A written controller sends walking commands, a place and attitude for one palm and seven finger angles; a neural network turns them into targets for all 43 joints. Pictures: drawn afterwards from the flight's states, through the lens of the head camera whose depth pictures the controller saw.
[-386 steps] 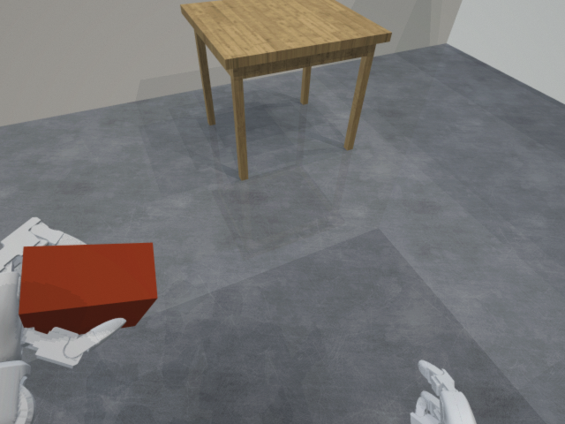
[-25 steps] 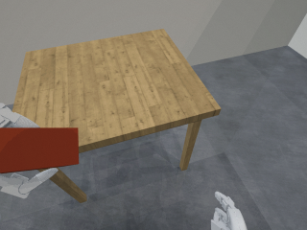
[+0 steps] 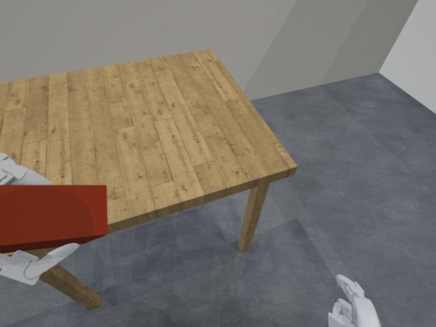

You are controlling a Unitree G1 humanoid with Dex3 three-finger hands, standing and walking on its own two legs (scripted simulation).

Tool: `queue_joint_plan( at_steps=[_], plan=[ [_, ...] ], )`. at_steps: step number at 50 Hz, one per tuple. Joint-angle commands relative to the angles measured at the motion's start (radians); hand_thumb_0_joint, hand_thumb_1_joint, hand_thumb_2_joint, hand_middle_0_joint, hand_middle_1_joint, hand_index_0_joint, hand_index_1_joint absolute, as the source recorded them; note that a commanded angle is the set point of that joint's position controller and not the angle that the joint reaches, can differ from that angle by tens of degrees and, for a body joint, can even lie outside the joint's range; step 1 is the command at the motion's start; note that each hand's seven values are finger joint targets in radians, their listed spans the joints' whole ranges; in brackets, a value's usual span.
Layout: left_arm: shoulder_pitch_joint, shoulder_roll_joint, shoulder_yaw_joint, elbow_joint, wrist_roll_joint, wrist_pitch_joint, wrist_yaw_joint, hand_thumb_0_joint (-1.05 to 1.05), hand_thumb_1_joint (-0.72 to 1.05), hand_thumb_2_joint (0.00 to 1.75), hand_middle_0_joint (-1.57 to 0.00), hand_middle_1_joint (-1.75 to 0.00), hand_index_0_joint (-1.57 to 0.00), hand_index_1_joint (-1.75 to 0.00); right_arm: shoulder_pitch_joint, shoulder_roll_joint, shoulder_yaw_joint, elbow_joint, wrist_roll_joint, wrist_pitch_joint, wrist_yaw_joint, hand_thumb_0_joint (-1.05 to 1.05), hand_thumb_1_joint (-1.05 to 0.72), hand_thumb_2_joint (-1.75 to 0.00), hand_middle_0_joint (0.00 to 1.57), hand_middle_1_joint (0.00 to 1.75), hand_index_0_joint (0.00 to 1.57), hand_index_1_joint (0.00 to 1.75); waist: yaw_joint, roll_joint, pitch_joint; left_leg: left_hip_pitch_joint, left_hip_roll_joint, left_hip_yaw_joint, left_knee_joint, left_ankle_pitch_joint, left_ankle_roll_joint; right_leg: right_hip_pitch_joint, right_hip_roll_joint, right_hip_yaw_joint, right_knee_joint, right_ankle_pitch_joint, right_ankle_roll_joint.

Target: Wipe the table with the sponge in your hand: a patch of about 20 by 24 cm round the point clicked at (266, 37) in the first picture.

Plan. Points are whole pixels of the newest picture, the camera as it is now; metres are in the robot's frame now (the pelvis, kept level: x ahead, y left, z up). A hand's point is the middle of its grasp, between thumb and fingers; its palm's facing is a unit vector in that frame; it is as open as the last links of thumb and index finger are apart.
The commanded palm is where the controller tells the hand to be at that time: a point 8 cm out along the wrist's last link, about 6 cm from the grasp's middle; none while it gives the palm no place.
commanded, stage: come to a stop and stand still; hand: left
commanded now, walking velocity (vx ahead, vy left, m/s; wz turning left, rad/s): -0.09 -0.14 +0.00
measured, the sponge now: (62, 219) +0.22 +0.22 +0.16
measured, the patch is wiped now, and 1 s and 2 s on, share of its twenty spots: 0.00 0.00 0.00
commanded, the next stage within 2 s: look again from close up in 0.84 s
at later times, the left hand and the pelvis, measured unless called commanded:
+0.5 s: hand (53, 269) +0.16 +0.21 +0.16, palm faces +0.41 -0.84 -0.37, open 10.3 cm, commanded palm +0.10 +0.24 +0.18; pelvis -0.05 -0.04 +0.00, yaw +1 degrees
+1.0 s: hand (20, 256) +0.17 +0.24 +0.18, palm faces +0.40 -0.78 -0.49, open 10.3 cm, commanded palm +0.09 +0.25 +0.18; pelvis -0.07 -0.03 +0.01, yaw +1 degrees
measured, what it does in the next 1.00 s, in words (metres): steps on the spot: left foot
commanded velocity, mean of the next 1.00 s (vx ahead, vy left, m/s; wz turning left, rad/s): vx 0.00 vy -0.01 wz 0.00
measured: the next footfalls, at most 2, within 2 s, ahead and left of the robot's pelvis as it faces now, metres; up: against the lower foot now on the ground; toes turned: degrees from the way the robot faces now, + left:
left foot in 0.46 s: +0.01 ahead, +0.09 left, +0.00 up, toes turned +0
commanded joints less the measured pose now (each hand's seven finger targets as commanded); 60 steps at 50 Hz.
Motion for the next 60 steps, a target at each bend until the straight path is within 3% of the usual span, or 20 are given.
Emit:
queue_joint_plan(
  at_steps=[1, 4, 10, 12, 14, 16, 18, 20, 24, 27, 37, 46, 47, 48, 49, 50, 52, 55, 58, 60],
  plan=[
    [-0.121, 0.103, 0.056, -0.155, 0.011, -0.04, 0.009, 0.0, 0.1, 1.3, -1.2, -1.6, -1.2, -1.6, -0.069, -0.092, 0.008, -0.133, -0.033, -0.073, -0.004, 0.0, -0.9, -0.9, 0.2, 0.3, 0.2, 0.3, 0.01, 0.249, -0.15, 0.116, 0.31, -0.297, -0.198, 0.542, 0.11, -0.09, -0.005, 0.082, 0.133, -0.142, 0.026],
    [-0.235, 0.1, 0.018, -0.292, 0.021, -0.036, 0.013, 0.0, 0.1, 1.3, -1.2, -1.6, -1.2, -1.6, -0.062, -0.092, 0.012, -0.127, -0.03, -0.108, 0.011, 0.0, -0.9, -0.9, 0.2, 0.3, 0.2, 0.3, 0.005, 0.257, -0.202, 0.178, 0.264, -0.218, -0.161, 0.494, 0.09, -0.066, 0.014, 0.076, 0.059, -0.043, 0.024],
    [-0.124, 0.114, 0.072, -0.273, 0.009, -0.009, 0.018, 0.0, 0.1, 1.3, -1.2, -1.6, -1.2, -1.6, -0.079, -0.087, 0.018, -0.134, -0.02, -0.125, 0.028, 0.0, -0.9, -0.9, 0.2, 0.3, 0.2, 0.3, 0.01, 0.248, -0.209, 0.026, 0.209, -0.16, -0.128, 0.151, 0.05, 0.116, 0.022, 0.051, -0.167, 0.106, 0.026],
    [-0.083, 0.104, 0.084, -0.18, 0.0, 0.005, 0.014, 0.0, 0.1, 1.3, -1.2, -1.6, -1.2, -1.6, -0.092, -0.07, 0.023, -0.139, -0.015, -0.108, 0.029, 0.0, -0.9, -0.9, 0.2, 0.3, 0.2, 0.3, 0.007, 0.08, -0.153, -0.06, 0.116, -0.088, -0.056, -0.129, -0.008, 0.086, -0.034, 0.154, -0.26, 0.118, -0.003],
    [-0.06, 0.09, 0.078, -0.149, -0.021, 0.027, 0.006, 0.0, 0.1, 1.3, -1.2, -1.6, -1.2, -1.6, -0.087, -0.058, 0.017, -0.141, -0.011, -0.083, 0.024, 0.0, -0.9, -0.9, 0.2, 0.3, 0.2, 0.3, 0.0, -0.046, -0.121, 0.005, 0.027, -0.07, 0.117, -0.161, -0.037, -0.1, -0.157, 0.338, -0.377, -0.035, -0.072],
    [-0.096, 0.081, 0.058, -0.112, -0.026, 0.038, 0.004, 0.0, 0.1, 1.3, -1.2, -1.6, -1.2, -1.6, -0.1, -0.044, 0.036, -0.124, -0.012, -0.066, 0.021, 0.0, -0.9, -0.9, 0.2, 0.3, 0.2, 0.3, -0.002, -0.062, -0.079, -0.006, 0.017, -0.112, 0.208, -0.145, -0.032, -0.156, -0.202, 0.362, -0.407, -0.064, -0.099],
    [-0.134, 0.075, 0.043, -0.079, -0.022, 0.039, 0.006, 0.0, 0.1, 1.3, -1.2, -1.6, -1.2, -1.6, -0.103, -0.044, 0.046, -0.109, -0.011, -0.062, 0.013, 0.0, -0.9, -0.9, 0.2, 0.3, 0.2, 0.3, -0.005, -0.1, -0.097, -0.021, 0.013, -0.124, 0.179, -0.119, -0.025, -0.112, -0.176, 0.294, -0.372, -0.029, -0.082],
    [-0.193, 0.079, 0.027, -0.076, -0.017, 0.034, 0.006, 0.0, 0.1, 1.3, -1.2, -1.6, -1.2, -1.6, -0.113, -0.059, 0.044, -0.105, -0.008, -0.067, 0.0, 0.0, -0.9, -0.9, 0.2, 0.3, 0.2, 0.3, -0.003, -0.082, -0.096, 0.026, 0.01, -0.116, 0.062, -0.073, -0.018, -0.096, -0.141, 0.252, -0.353, -0.021, -0.059],
    [-0.216, 0.097, 0.019, -0.141, -0.002, 0.011, 0.008, 0.0, 0.1, 1.3, -1.2, -1.6, -1.2, -1.6, -0.113, -0.098, 0.025, -0.122, -0.01, -0.08, -0.012, 0.0, -0.9, -0.9, 0.2, 0.3, 0.2, 0.3, 0.021, 0.078, -0.116, 0.064, 0.085, -0.18, -0.119, 0.054, 0.014, -0.005, -0.054, 0.213, -0.277, 0.087, -0.01],
    [-0.162, 0.102, 0.025, -0.171, 0.007, -0.003, 0.013, 0.0, 0.1, 1.3, -1.2, -1.6, -1.2, -1.6, -0.106, -0.092, 0.037, -0.126, -0.018, -0.084, -0.011, 0.0, -0.9, -0.9, 0.2, 0.3, 0.2, 0.3, 0.022, 0.198, -0.114, -0.053, 0.107, -0.216, -0.167, -0.001, 0.027, 0.093, -0.026, 0.173, -0.234, 0.141, 0.006],
    [-0.08, 0.1, 0.046, -0.108, -0.003, 0.002, 0.021, 0.0, 0.1, 1.3, -1.2, -1.6, -1.2, -1.6, -0.06, -0.092, 0.017, -0.122, -0.015, -0.092, 0.003, 0.0, -0.9, -0.9, 0.2, 0.3, 0.2, 0.3, 0.005, 0.008, -0.128, 0.006, 0.021, -0.143, -0.029, -0.106, -0.006, -0.011, -0.1, 0.265, -0.393, -0.089, -0.025],
    [-0.162, 0.084, 0.009, -0.093, 0.005, 0.006, 0.012, 0.0, 0.1, 1.3, -1.2, -1.6, -1.2, -1.6, -0.077, -0.098, 0.035, -0.117, -0.018, -0.097, -0.009, 0.0, -0.9, -0.9, 0.2, 0.3, 0.2, 0.3, 0.013, 0.07, -0.098, -0.047, 0.056, -0.187, -0.168, -0.1, 0.009, 0.059, -0.015, 0.185, -0.322, 0.048, 0.008],
    [-1.213, 0.927, 0.617, -0.376, 0.15, -0.091, -0.002, 0.0, 0.1, 1.3, -1.2, -1.6, -1.2, -1.6, 0.065, -0.124, 0.003, -0.105, -0.029, -0.148, -0.006, 0.0, -0.9, -0.9, 0.2, 0.3, 0.2, 0.3, 0.028, -0.148, 0.041, -0.103, 0.036, -0.088, 0.014, -0.006, 0.023, -0.104, -0.053, 0.232, -0.429, 0.191, 0.181],
    [-0.684, 0.335, 0.222, 0.182, 0.059, -0.055, -0.042, 0.0, 0.1, 1.3, -1.2, -1.6, -1.2, -1.6, -0.021, -0.014, 0.048, -0.061, -0.012, -0.141, 0.003, 0.0, -0.9, -0.9, 0.2, 0.3, 0.2, 0.3, 0.02, -0.102, -0.224, 0.011, -0.039, -0.096, 0.083, 0.009, 0.033, -0.026, -0.148, 0.234, -0.354, 0.047, 0.054],
    [-0.513, 0.259, 0.205, 0.076, 0.006, -0.058, -0.032, 0.0, 0.1, 1.3, -1.2, -1.6, -1.2, -1.6, -0.086, -0.05, 0.027, -0.122, 0.004, -0.145, 0.02, 0.0, -0.9, -0.9, 0.2, 0.3, 0.2, 0.3, 0.064, 0.001, -0.182, 0.032, -0.044, -0.111, 0.061, -0.028, 0.011, -0.032, -0.132, 0.342, -0.385, 0.016, 0.008],
    [-0.413, 0.128, 0.074, 0.213, 0.01, -0.058, -0.048, 0.0, 0.1, 1.3, -1.2, -1.6, -1.2, -1.6, -0.064, -0.068, 0.024, -0.128, 0.001, -0.161, 0.021, 0.0, -0.9, -0.9, 0.2, 0.3, 0.2, 0.3, 0.058, 0.054, -0.168, 0.04, -0.024, -0.101, 0.034, -0.072, 0.0, -0.032, -0.16, 0.364, -0.392, -0.03, -0.026],
    [-0.281, 0.089, 0.025, 0.056, -0.012, -0.085, -0.064, 0.0, 0.1, 1.3, -1.2, -1.6, -1.2, -1.6, -0.042, -0.093, 0.02, -0.123, -0.009, -0.17, 0.045, 0.0, -0.9, -0.9, 0.2, 0.3, 0.2, 0.3, 0.065, 0.172, -0.189, 0.057, -0.022, -0.113, -0.06, -0.096, 0.008, 0.016, -0.116, 0.3, -0.36, -0.029, -0.009],
    [-0.182, 0.032, -0.048, -0.06, -0.007, -0.085, -0.076, 0.0, 0.1, 1.3, -1.2, -1.6, -1.2, -1.6, -0.068, -0.091, 0.028, -0.142, -0.007, -0.178, 0.066, 0.0, -0.9, -0.9, 0.2, 0.3, 0.2, 0.3, 0.058, 0.122, -0.175, 0.02, 0.02, -0.163, -0.168, -0.129, 0.015, 0.049, -0.038, 0.207, -0.29, -0.025, -0.004],
    [-0.172, 0.11, 0.05, -0.057, 0.009, -0.072, -0.056, 0.0, 0.1, 1.3, -1.2, -1.6, -1.2, -1.6, -0.08, -0.105, 0.027, -0.155, -0.011, -0.175, 0.056, 0.0, -0.9, -0.9, 0.2, 0.3, 0.2, 0.3, 0.059, 0.01, -0.137, -0.071, 0.064, -0.221, -0.255, -0.198, 0.021, 0.093, 0.016, 0.141, -0.224, 0.047, 0.005],
    [-0.218, 0.152, 0.116, -0.063, 0.013, -0.071, -0.049, 0.0, 0.1, 1.3, -1.2, -1.6, -1.2, -1.6, -0.087, -0.105, 0.027, -0.166, -0.014, -0.166, 0.045, 0.0, -0.9, -0.9, 0.2, 0.3, 0.2, 0.3, 0.052, 0.026, -0.135, -0.08, 0.088, -0.251, -0.286, -0.164, 0.023, 0.108, 0.027, 0.105, -0.164, 0.114, 0.005]
  ],
)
